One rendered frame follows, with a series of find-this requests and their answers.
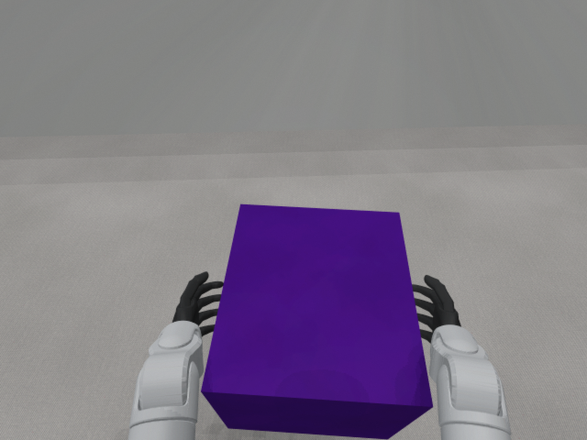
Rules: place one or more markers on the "carton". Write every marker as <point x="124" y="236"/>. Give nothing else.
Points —
<point x="316" y="330"/>

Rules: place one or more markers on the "robot right forearm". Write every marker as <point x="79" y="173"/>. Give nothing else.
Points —
<point x="470" y="395"/>

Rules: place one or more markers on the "robot left forearm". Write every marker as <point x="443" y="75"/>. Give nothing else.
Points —
<point x="165" y="404"/>

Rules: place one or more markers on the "left robot hand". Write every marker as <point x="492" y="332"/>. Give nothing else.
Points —
<point x="190" y="304"/>

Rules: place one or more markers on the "right robot hand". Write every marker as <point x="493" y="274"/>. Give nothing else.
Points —
<point x="441" y="307"/>

